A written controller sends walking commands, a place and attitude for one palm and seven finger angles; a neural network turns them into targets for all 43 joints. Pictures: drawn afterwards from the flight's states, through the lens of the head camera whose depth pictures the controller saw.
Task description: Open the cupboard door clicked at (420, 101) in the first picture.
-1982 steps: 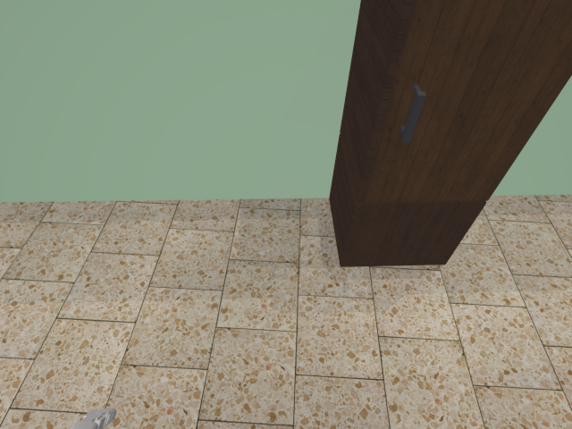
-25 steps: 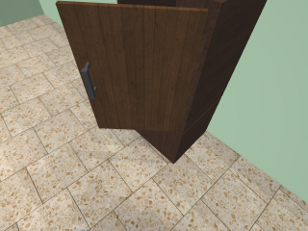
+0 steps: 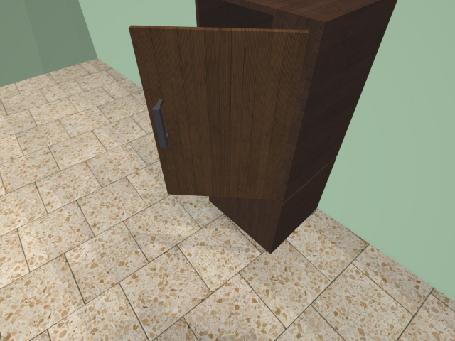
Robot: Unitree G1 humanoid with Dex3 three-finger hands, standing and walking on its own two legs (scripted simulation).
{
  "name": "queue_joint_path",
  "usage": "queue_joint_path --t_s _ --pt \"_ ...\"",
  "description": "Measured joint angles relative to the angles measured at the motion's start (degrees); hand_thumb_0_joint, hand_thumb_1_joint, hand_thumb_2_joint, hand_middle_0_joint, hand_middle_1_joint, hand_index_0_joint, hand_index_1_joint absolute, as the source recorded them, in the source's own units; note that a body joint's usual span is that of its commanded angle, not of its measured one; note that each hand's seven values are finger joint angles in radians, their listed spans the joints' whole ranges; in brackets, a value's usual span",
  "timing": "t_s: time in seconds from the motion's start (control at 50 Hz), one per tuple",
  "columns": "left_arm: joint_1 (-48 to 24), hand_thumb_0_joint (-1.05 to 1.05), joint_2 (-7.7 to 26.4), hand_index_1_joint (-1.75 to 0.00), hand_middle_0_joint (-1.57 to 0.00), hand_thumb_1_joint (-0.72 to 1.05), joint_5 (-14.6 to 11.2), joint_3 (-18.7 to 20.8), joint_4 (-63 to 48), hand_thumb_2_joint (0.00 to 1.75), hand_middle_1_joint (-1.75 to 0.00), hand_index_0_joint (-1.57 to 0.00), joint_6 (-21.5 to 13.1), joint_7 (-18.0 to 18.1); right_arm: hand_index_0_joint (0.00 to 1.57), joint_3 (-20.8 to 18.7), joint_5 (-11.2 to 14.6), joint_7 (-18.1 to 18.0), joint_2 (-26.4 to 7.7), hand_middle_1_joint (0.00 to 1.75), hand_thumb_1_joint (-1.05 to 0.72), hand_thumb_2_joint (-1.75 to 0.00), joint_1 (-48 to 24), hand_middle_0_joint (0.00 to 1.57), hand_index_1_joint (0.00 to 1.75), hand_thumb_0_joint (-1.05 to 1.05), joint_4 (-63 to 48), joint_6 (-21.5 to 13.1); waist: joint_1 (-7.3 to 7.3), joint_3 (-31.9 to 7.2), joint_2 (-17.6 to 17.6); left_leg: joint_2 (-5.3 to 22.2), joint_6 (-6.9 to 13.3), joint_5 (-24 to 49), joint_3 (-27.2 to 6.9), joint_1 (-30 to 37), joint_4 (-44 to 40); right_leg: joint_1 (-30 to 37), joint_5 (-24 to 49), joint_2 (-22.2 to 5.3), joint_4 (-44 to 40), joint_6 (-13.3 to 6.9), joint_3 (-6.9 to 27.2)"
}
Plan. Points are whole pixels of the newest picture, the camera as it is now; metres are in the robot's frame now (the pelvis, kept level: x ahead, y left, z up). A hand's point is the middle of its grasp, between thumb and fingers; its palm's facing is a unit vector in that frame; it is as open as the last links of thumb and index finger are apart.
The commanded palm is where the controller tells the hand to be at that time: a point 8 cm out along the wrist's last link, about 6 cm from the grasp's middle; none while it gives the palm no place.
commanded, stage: come to a stop and stand still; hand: left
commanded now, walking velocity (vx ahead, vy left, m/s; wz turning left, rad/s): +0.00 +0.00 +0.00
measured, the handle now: (162, 124) +0.65 +0.25 +0.01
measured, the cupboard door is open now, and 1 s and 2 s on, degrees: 43 43 43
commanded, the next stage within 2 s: look again from close up in 1.50 s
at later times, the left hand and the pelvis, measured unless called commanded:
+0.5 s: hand out of the picture -0.15 +0.16 -0.16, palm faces +0.11 -0.97 -0.20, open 7.4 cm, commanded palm none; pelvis -0.10 -0.01 +0.01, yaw +2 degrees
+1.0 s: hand out of the picture -0.16 +0.16 -0.16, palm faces +0.06 -0.98 -0.18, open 7.4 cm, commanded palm none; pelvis -0.15 +0.00 +0.02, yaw +0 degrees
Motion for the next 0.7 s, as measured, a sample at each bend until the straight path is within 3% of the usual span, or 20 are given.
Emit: queue_joint_path --t_s 0.12,0.24,0.32,0.36,0.42,0.5,0.54,0.62,0.66,0.7 --pt "2.54 0.01 -1.35 -0.30 -0.20 0.91 -0.02 -0.33 -0.18 0.89 -0.29 -0.20 0.27 -0.62 0.21 -0.48 -0.14 0.28 -0.32 0.30 -0.91 -0.90 2.79 0.21 0.30 0.00 0.68 0.62 -1.13 -2.28 0.65 -0.38 -0.65 -2.61 -1.44 -2.54 -2.27 -1.98 -2.75 0.56 -2.69 -0.53 -0.32" --pt "2.60 0.01 -1.95 -0.30 -0.20 0.91 -0.08 0.52 -0.20 0.89 -0.29 -0.20 0.25 -1.05 0.20 -0.89 -0.53 -0.02 -1.02 0.30 -0.91 -0.90 6.32 0.20 0.30 0.00 2.95 0.94 -1.93 -1.57 0.22 -0.27 -0.35 0.19 -2.03 -4.24 -4.43 -4.29 -4.57 1.59 -2.77 -1.58 0.27" --pt "3.28 0.01 -2.41 -0.30 -0.20 0.91 0.08 1.31 -0.28 0.89 -0.29 -0.20 0.15 -1.21 0.20 -1.25 -0.58 -0.05 -1.43 0.30 -0.91 -0.90 7.56 0.20 0.30 0.00 5.03 2.14 -1.33 -1.28 0.75 0.11 0.39 4.51 -2.00 -5.33 -4.88 -4.78 -5.80 2.18 4.84 -2.07 -2.44" --pt "4.78 0.01 -2.55 -0.30 -0.20 0.91 0.10 1.53 -0.16 0.89 -0.29 -0.20 -0.29 -1.06 0.20 -1.30 -0.70 -0.08 -1.34 0.30 -0.90 -0.90 7.64 0.20 0.30 0.01 5.63 2.69 -0.64 -1.91 0.30 -0.30 0.01 3.89 -1.51 -6.57 -3.86 -1.33 -6.92 2.36 1.57 -2.67 -3.20" --pt "6.39 0.01 -3.68 -0.30 -0.20 0.91 0.19 1.06 1.29 0.89 -0.29 -0.20 -0.24 -0.44 0.20 -1.85 -0.24 -0.16 -1.18 0.30 -0.91 -0.90 6.34 0.20 0.30 0.01 5.44 3.51 -0.26 -1.69 0.80 -1.14 -2.07 -3.65 -3.41 -9.87 4.88 -1.56 0.09 2.40 -0.92 -3.62 -3.31" --pt "6.83 0.01 -4.04 -0.30 -0.20 0.91 0.03 0.85 3.82 0.89 -0.29 -0.20 0.73 -0.19 0.20 -2.11 0.08 0.47 -0.36 0.30 -0.91 -0.90 6.22 0.20 0.30 0.01 4.76 2.24 -1.13 -3.45 -0.15 -1.08 -2.88 -4.36 -4.88 -10.41 20.27 -1.91 4.48 2.05 -5.24 -3.26 -2.94" --pt "6.11 0.01 -3.56 -0.30 -0.20 0.91 0.25 1.04 3.71 0.89 -0.29 -0.20 0.63 -0.04 0.20 -1.86 0.25 0.36 0.45 0.30 -0.91 -0.90 7.29 0.20 0.30 0.00 4.49 1.18 -1.27 -4.45 -1.36 -0.56 -2.88 -6.81 -4.34 -5.70 16.58 -2.65 6.06 1.78 -6.75 -2.99 -2.53" --pt "3.45 0.01 -2.51 -0.30 -0.20 0.91 0.09 1.40 1.74 0.89 -0.29 -0.20 -0.08 0.12 0.20 -0.95 0.25 -0.37 1.88 0.30 -0.91 -0.90 9.19 0.20 0.30 0.00 5.29 -0.41 -0.74 -4.77 -3.01 -0.37 -1.99 -6.96 -3.48 6.08 -4.65 -6.77 5.28 1.91 -4.30 -2.23 -1.73" --pt "1.79 0.01 -1.88 -0.30 -0.20 0.91 -0.45 1.79 1.62 0.89 -0.29 -0.20 0.08 0.10 0.20 -0.37 -0.18 -0.82 3.30 0.30 -0.91 -0.90 9.45 0.20 0.30 0.00 6.26 -0.34 -0.66 -3.51 -5.00 -1.58 -1.52 -4.20 -2.39 6.49 -5.99 -7.63 0.52 1.86 -1.69 -1.78 0.42" --pt "0.96 0.01 -2.11 -0.30 -0.20 0.91 -0.38 1.71 1.81 0.89 -0.29 -0.20 0.35 -0.04 0.20 0.01 -0.35 -1.23 3.77 0.30 -0.91 -0.90 10.50 0.20 0.30 0.00 6.90 -0.41 -0.95 -3.64 -4.24 -1.38 -1.12 -2.48 -2.18 6.41 -6.95 -8.20 -2.27 2.53 2.63 -1.53 0.28"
